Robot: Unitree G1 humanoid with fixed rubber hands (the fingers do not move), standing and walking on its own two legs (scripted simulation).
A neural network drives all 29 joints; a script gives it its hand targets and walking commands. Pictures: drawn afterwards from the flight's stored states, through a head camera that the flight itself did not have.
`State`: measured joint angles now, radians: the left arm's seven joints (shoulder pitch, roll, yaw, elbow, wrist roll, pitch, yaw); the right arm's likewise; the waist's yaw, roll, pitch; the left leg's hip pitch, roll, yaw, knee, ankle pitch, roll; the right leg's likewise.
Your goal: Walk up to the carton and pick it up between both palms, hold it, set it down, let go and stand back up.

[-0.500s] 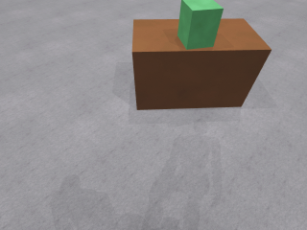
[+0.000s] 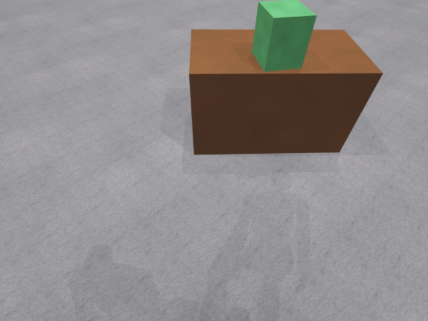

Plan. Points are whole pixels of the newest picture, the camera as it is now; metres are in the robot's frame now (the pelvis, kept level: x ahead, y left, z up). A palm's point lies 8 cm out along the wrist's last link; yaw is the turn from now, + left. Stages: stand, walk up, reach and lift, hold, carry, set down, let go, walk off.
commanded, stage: stand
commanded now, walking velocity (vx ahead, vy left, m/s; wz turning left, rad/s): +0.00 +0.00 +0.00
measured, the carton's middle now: (280, 35) +1.37 -0.29 -0.07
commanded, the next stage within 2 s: none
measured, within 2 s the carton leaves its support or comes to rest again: neither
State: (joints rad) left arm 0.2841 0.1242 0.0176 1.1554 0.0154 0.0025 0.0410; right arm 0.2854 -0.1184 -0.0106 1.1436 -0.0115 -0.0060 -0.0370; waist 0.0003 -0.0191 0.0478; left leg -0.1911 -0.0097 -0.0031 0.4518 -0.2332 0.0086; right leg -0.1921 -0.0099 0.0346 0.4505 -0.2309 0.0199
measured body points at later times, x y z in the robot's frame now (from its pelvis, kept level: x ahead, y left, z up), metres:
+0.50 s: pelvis +0.01 +0.00 +0.00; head +0.02 +0.00 +0.45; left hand -0.02 +0.21 -0.16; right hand -0.02 -0.21 -0.16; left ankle +0.01 +0.11 -0.74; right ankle +0.01 -0.13 -0.74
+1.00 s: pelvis +0.01 +0.00 +0.00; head +0.03 +0.00 +0.45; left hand -0.02 +0.21 -0.16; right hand -0.02 -0.21 -0.16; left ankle +0.01 +0.12 -0.74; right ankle +0.01 -0.13 -0.74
